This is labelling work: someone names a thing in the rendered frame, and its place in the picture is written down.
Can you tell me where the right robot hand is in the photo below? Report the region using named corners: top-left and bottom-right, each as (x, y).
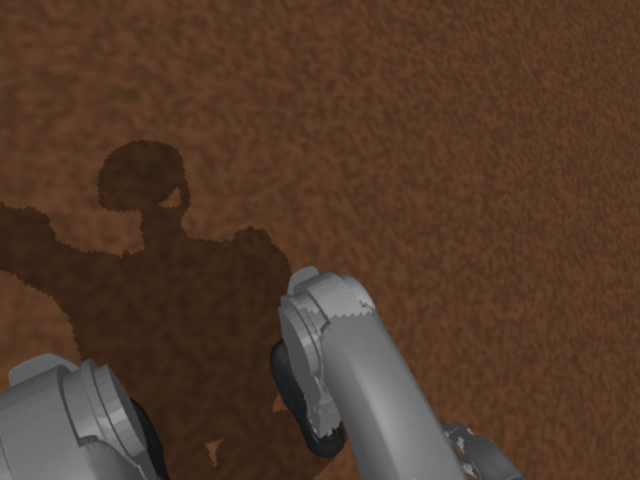
top-left (440, 421), bottom-right (523, 480)

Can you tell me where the left robot foot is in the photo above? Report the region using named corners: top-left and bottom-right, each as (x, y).
top-left (130, 398), bottom-right (171, 480)

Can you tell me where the right robot foot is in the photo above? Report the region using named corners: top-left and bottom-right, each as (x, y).
top-left (270, 339), bottom-right (344, 458)

